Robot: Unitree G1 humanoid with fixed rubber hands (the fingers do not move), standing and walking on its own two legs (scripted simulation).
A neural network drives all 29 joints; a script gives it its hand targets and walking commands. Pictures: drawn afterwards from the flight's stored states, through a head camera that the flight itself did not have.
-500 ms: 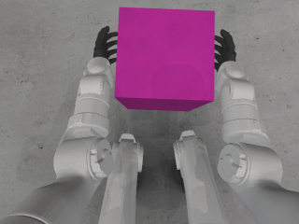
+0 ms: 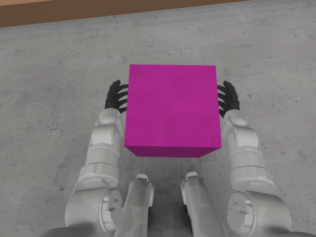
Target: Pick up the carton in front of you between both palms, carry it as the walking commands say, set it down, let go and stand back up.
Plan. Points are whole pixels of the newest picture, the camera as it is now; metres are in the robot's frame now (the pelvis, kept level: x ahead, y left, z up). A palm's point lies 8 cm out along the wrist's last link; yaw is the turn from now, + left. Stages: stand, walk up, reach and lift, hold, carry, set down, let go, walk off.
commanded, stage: reach and lift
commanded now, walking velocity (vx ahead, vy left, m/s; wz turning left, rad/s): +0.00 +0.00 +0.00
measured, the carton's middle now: (169, 118) +0.42 -0.01 -0.11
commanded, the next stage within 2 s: hold in 1.82 s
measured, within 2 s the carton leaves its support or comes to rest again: neither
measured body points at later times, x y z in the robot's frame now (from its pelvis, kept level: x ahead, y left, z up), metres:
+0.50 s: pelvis +0.05 +0.00 +0.14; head +0.12 +0.00 +0.58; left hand +0.39 +0.14 +0.10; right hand +0.39 -0.16 +0.10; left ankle +0.07 +0.13 -0.55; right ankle +0.08 -0.13 -0.55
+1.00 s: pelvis +0.06 +0.00 +0.19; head +0.02 +0.00 +0.63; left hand +0.36 +0.15 +0.20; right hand +0.36 -0.16 +0.20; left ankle +0.07 +0.13 -0.55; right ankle +0.08 -0.13 -0.55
